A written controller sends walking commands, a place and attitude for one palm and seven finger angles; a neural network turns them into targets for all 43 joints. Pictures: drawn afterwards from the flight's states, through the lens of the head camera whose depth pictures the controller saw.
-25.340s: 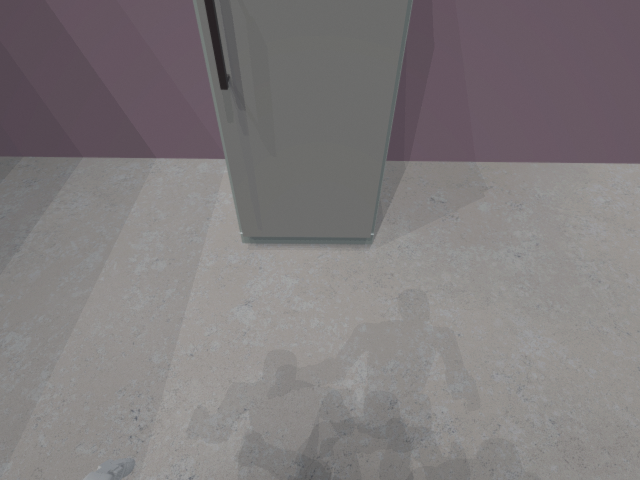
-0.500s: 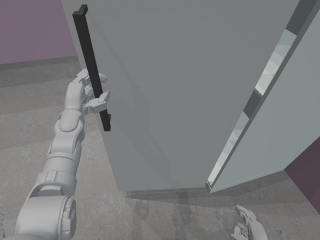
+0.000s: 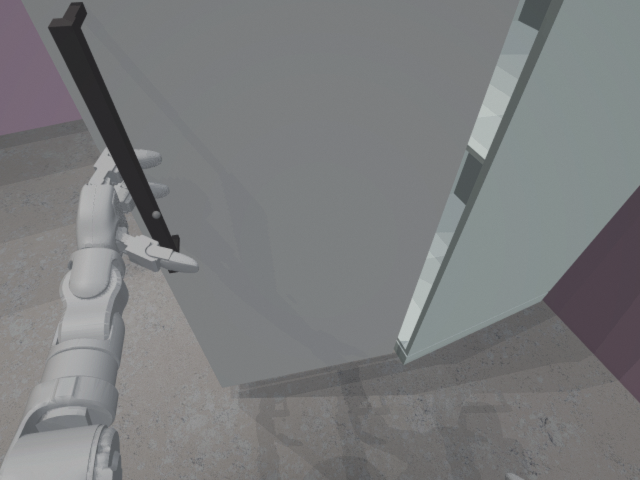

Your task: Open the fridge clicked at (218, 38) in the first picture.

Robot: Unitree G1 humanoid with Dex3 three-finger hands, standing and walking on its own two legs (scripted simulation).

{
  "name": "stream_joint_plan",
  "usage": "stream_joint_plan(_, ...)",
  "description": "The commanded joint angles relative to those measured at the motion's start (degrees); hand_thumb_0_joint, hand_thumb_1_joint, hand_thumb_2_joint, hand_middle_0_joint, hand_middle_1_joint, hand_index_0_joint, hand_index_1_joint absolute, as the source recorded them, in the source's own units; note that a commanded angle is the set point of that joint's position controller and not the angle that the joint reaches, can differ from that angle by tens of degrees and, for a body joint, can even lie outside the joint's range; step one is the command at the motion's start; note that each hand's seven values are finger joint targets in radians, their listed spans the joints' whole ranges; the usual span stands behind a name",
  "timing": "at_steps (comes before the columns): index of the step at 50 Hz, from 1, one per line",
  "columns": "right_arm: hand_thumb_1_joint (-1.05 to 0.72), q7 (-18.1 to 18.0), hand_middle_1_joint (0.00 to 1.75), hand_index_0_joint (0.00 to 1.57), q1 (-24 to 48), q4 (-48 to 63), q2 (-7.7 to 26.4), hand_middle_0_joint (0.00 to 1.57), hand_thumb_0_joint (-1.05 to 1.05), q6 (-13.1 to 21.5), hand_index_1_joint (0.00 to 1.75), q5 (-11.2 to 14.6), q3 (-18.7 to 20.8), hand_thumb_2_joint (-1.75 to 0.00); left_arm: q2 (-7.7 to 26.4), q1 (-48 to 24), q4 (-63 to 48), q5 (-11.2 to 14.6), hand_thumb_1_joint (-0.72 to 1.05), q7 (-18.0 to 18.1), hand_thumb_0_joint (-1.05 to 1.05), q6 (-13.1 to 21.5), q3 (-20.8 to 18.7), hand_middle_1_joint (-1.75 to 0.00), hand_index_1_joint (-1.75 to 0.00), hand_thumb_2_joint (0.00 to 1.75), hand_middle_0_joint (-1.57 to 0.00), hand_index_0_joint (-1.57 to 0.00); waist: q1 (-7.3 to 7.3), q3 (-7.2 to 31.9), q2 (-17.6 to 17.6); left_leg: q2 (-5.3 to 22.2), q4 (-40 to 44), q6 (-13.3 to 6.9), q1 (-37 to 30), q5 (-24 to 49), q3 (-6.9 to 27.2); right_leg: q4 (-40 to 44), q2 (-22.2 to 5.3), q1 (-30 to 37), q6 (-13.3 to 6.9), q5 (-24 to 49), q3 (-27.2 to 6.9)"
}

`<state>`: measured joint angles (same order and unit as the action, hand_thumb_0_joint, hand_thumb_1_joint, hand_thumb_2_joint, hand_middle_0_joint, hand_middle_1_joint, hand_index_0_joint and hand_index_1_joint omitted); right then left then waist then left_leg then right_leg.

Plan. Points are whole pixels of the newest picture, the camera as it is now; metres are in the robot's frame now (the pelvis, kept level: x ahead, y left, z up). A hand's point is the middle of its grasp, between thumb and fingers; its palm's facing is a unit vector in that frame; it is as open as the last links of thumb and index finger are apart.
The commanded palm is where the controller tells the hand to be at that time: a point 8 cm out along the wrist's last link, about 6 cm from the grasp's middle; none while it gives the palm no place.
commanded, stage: slip the hand off the handle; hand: left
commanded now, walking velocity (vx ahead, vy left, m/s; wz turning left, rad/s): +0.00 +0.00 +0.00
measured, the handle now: (137, 169) +0.44 +0.24 +0.17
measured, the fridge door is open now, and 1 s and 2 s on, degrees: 78 76 76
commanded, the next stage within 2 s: draw the hand back to the body in 1.34 s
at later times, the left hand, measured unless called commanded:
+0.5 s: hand (99, 228) +0.38 +0.28 +0.12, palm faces +0.25 -0.95 -0.17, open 14.7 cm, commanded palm +0.35 +0.32 +0.13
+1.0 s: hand (78, 274) +0.32 +0.28 +0.12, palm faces +0.25 -0.96 -0.15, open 14.7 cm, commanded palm +0.28 +0.32 +0.13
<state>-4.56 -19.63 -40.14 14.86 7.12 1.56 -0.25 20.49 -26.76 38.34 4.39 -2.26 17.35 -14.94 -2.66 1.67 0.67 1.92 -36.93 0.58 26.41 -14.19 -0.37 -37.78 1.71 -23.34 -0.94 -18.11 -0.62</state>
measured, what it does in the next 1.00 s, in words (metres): stands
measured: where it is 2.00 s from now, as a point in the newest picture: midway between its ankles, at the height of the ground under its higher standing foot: outside the picture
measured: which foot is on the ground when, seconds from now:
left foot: down 0.00-1.00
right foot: down 0.00-1.00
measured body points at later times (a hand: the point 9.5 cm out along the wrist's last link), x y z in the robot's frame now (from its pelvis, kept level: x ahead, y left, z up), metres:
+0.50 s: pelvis +0.04 +0.02 +0.00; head +0.05 +0.02 +0.45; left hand +0.36 +0.33 +0.13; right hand +0.20 -0.22 -0.09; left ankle +0.05 +0.13 -0.72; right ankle +0.01 -0.11 -0.72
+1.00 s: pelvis +0.01 +0.01 -0.01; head +0.02 +0.01 +0.44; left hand +0.30 +0.33 +0.13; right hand +0.17 -0.23 -0.09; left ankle +0.05 +0.13 -0.72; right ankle +0.01 -0.11 -0.72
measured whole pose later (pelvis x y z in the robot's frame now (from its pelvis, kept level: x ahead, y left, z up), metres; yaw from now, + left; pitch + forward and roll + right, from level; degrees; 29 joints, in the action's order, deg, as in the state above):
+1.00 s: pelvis +0.01 +0.01 -0.01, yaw +2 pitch +3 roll -1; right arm -5.0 -16.4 -35.6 14.5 7.5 1.8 -1.4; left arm 20.1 -6.0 15.9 9.7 -9.2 11.0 -19.2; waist 1.2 4.0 1.4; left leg 0.7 -41.2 -0.2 27.0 -17.4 0.8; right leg -40.1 0.5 -22.4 0.0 -21.0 0.6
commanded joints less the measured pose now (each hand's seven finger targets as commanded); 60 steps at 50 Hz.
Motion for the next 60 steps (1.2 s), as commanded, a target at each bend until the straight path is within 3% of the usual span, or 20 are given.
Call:
stream_joint_plan(1, -0.90, -0.2, 0.30, 0.20, 4.5, 9.0, 8.0, 0.20, 0.00, 3.0, 0.30, -0.1, 2.6, -0.90, 13.0, -21.7, -17.0, 1.0, -0.55, 1.9, 0.00, 2.0, -3.2, -1.15, -1.15, 0.20, -0.25, -0.25, 1.64, 15.8, -0.5, -2.4, 3.7, -3.1, -8.8, 2.5, -1.1, 8.0, -0.8, 2.5, 0.5, 5.8, -0.2)
stream_joint_plan(2, -0.90, -0.1, 0.30, 0.20, 4.2, 9.2, 8.0, 0.20, 0.00, 2.9, 0.30, -0.2, 3.0, -0.90, 13.4, -20.0, -18.6, 1.1, -0.55, 2.1, 0.00, 1.5, -4.2, -1.15, -1.15, 0.20, -0.25, -0.25, 2.15, 17.7, -0.6, -2.4, 3.4, -3.1, -9.8, 4.6, -1.1, 7.3, -0.7, 3.4, 0.4, 8.4, 0.1)
stream_joint_plan(3, -0.90, -0.3, 0.30, 0.20, 3.4, 8.3, 8.3, 0.20, 0.00, 2.6, 0.30, -0.3, 2.8, -0.90, 14.1, -18.2, -14.0, 0.4, -0.55, 2.3, 0.00, 0.7, -4.9, -1.15, -1.15, 0.20, -0.25, -0.25, 1.30, 15.2, -2.6, -2.3, 2.7, -3.1, -8.4, 5.3, -0.9, 6.8, -0.5, 2.2, 0.5, 9.7, 0.5)
stream_joint_plan(5, -0.90, 0.0, 0.30, 0.20, 3.3, 8.9, 8.1, 0.20, 0.00, 2.0, 0.30, -0.3, 2.8, -0.90, 14.3, -16.1, -15.0, 0.6, -0.55, 2.1, 0.00, 0.0, -6.1, -1.15, -1.15, 0.20, -0.25, -0.25, 2.20, 16.3, -2.9, -2.3, 2.5, -2.8, -8.2, 6.9, -0.8, 5.9, -0.7, 3.0, 0.5, 12.0, 0.9)
stream_joint_plan(10, -0.90, 0.2, 0.30, 0.20, 4.2, 10.6, 7.5, 0.20, 0.00, 0.8, 0.30, -0.2, 2.7, -0.90, 15.5, -11.5, -20.1, 0.4, -0.55, 1.4, 0.00, -1.4, -8.1, -1.15, -1.15, 0.20, -0.25, -0.25, 3.96, 19.7, -0.1, -2.2, 1.7, -2.6, -10.4, 13.7, -0.9, 4.0, -0.7, 5.7, -0.1, 18.6, 1.2)
stream_joint_plan(12, -0.90, 0.5, 0.30, 0.20, 4.6, 11.3, 7.2, 0.20, 0.00, 0.7, 0.30, -0.2, 2.9, -0.90, 13.2, -11.8, -24.6, 0.5, -0.55, 0.6, 0.00, -1.3, -6.1, -1.15, -1.15, 0.20, -0.25, -0.25, 3.57, 21.2, 2.7, -2.0, 1.0, -2.5, -12.8, 16.7, -0.9, 3.4, -0.5, 5.1, -0.2, 20.6, 1.4)
stream_joint_plan(15, -0.90, 0.7, 0.30, 0.20, 4.5, 11.4, 7.4, 0.20, 0.00, 0.7, 0.30, -0.1, 2.9, -0.90, 12.7, -10.0, -27.2, 1.3, -0.55, -0.7, 0.00, -1.2, -5.7, -1.15, -1.15, 0.20, -0.25, -0.25, 3.06, 19.7, 2.8, -1.5, 0.4, -2.3, -14.1, 19.8, 0.1, 2.9, 0.0, 3.7, -0.3, 21.4, 2.0)
stream_joint_plan(18, -0.90, 0.4, 0.30, 0.20, 4.8, 11.6, 7.5, 0.20, 0.00, 0.9, 0.30, 0.0, 2.8, -0.90, 10.0, -10.6, -29.3, 1.8, -0.55, -2.3, 0.00, -1.6, -2.6, -1.15, -1.15, 0.20, -0.25, -0.25, 1.64, 18.5, 2.7, -1.2, -0.2, -2.3, -15.2, 20.7, 0.8, 3.0, 0.3, 1.6, -0.3, 20.3, 2.3)
stream_joint_plan(22, -0.90, -0.4, 0.30, 0.20, 5.2, 10.9, 8.0, 0.20, 0.00, 0.7, 0.30, 0.3, 2.6, -0.90, 13.1, -10.4, -27.5, 3.0, -0.55, -4.3, 0.00, -3.0, -5.5, -1.15, -1.15, 0.20, -0.25, -0.25, 1.74, 16.6, 1.5, -1.5, 0.5, -2.1, -13.8, 16.5, 1.3, 3.7, 0.2, 1.2, -0.4, 18.1, 2.4)
stream_joint_plan(24, -0.90, -0.7, 0.30, 0.20, 5.5, 10.8, 7.9, 0.20, 0.00, 0.6, 0.30, 0.5, 2.4, -0.90, 14.1, -11.1, -26.9, 3.2, -0.55, -5.1, 0.00, -3.6, -6.1, -1.15, -1.15, 0.20, -0.25, -0.25, 1.78, 16.4, 2.8, -1.7, 0.5, -2.1, -13.1, 15.4, 1.4, 3.6, 0.0, 1.1, -0.5, 17.1, 2.4)
stream_joint_plan(26, -0.90, -0.9, 0.30, 0.20, 5.8, 11.0, 7.7, 0.20, 0.00, 0.7, 0.30, 0.5, 2.2, -0.90, 13.7, -12.1, -27.4, 3.3, -0.55, -5.8, 0.00, -3.7, -5.4, -1.15, -1.15, 0.20, -0.25, -0.25, 1.84, 17.0, 4.2, -1.8, 0.6, -2.0, -13.7, 14.4, 1.7, 3.6, 0.0, 0.5, -0.6, 15.7, 2.4)
stream_joint_plan(31, -0.90, -1.1, 0.30, 0.20, 5.3, 10.8, 8.0, 0.20, 0.00, 1.0, 0.30, 0.2, 2.0, -0.90, 18.3, -10.8, -25.6, 4.1, -0.55, -6.8, 0.00, -2.5, -10.0, -1.15, -1.15, 0.20, -0.25, -0.25, 2.72, 18.3, 3.6, -1.9, 0.4, -1.9, -12.8, 13.5, 2.1, 3.3, 0.3, 1.1, -0.8, 14.7, 2.5)
stream_joint_plan(34, -0.90, -0.9, 0.30, 0.20, 5.4, 11.4, 7.9, 0.20, 0.00, 1.3, 0.30, 0.4, 2.1, -0.90, 16.4, -7.8, -24.2, 5.3, -0.55, -8.5, 0.00, -2.5, -9.2, -1.15, -1.15, 0.20, -0.25, -0.25, 3.12, 17.8, 2.2, -2.0, 0.4, -2.1, -11.5, 12.8, 1.8, 3.3, 0.3, 1.5, -0.6, 15.0, 2.5)
stream_joint_plan(35, -0.90, -0.8, 0.30, 0.20, 5.4, 11.9, 8.0, 0.20, 0.00, 1.4, 0.30, 0.5, 2.2, -0.90, 16.3, -4.3, -24.8, 5.7, -0.55, -9.0, 0.00, -2.7, -9.5, -1.15, -1.15, 0.20, -0.25, -0.25, 4.05, 18.5, 2.8, -2.0, 0.6, -2.0, -11.5, 12.9, 1.8, 3.1, 0.3, 2.2, -0.7, 14.9, 2.6)
stream_joint_plan(38, -0.90, -0.2, 0.30, 0.20, 6.1, 13.6, 7.6, 0.20, 0.00, 2.0, 0.30, 0.7, 2.2, -0.90, 13.2, 1.3, -28.1, 6.7, -0.55, -9.9, 0.00, -3.3, -7.5, -1.15, -1.15, 0.20, -0.25, -0.25, 4.77, 17.7, 4.1, -2.1, 0.5, -2.1, -11.3, 13.3, 1.7, 3.0, 0.4, 2.3, -0.8, 14.9, 2.8)
stream_joint_plan(43, -0.90, -0.3, 0.30, 0.20, 7.6, 14.4, 7.8, 0.20, 0.00, 2.7, 0.30, 0.7, 1.9, -0.90, 14.8, 2.8, -34.2, 7.3, -0.55, -7.8, 0.00, -3.0, -9.6, -1.15, -1.15, 0.20, -0.25, -0.25, 4.64, 13.7, 1.2, -2.2, 1.9, -2.4, -8.3, 6.0, 1.9, 4.0, 0.4, 1.1, -0.4, 8.6, 2.7)
stream_joint_plan(48, -0.90, -0.9, 0.30, 0.20, 8.6, 13.6, 7.6, 0.20, 0.00, 3.8, 0.30, 0.2, 1.5, -0.90, 16.0, 2.0, -38.5, 6.2, -0.55, -5.6, 0.00, -1.3, -10.1, -1.15, -1.15, 0.20, -0.25, -0.25, 3.98, 13.1, 3.1, -2.3, 2.3, -2.5, -8.5, 1.4, 2.0, 4.7, 0.3, -0.1, -0.4, 3.3, 2.0)
stream_joint_plan(51, -0.90, -1.2, 0.30, 0.20, 9.9, 13.5, 7.0, 0.20, 0.00, 4.7, 0.30, 0.4, 1.1, -0.90, 13.2, 3.5, -39.4, 6.0, -0.55, -5.9, 0.00, -1.0, -7.1, -1.15, -1.15, 0.20, -0.25, -0.25, 3.88, 12.5, 5.6, -2.4, 2.7, -2.4, -9.0, -0.9, 2.1, 5.1, 0.2, -1.0, -0.4, 1.2, 1.8)
stream_joint_plan(56, -0.90, -1.9, 0.30, 0.20, 10.8, 13.4, 6.8, 0.20, 0.00, 6.1, 0.30, 0.7, 0.7, -0.90, 10.7, 7.6, -38.8, 7.5, -0.55, -7.3, 0.00, -2.9, -5.1, -1.15, -1.15, 0.20, -0.25, -0.25, 4.00, 10.1, 3.6, -2.4, 3.5, -2.4, -8.1, -4.9, 2.1, 6.9, -0.2, -1.1, -0.1, -2.1, 1.5)
stream_joint_plan(60, -0.90, -2.0, 0.30, 0.20, 11.3, 13.8, 6.8, 0.20, 0.00, 6.4, 0.30, 0.8, 0.5, -0.90, 12.9, 13.0, -39.2, 8.5, -0.55, -7.5, 0.00, -4.5, -8.6, -1.15, -1.15, 0.20, -0.25, -0.25, 5.43, 9.6, 0.2, -2.6, 3.6, -2.4, -6.9, -3.7, 1.7, 7.6, -0.7, 1.1, 0.1, -1.9, 1.0)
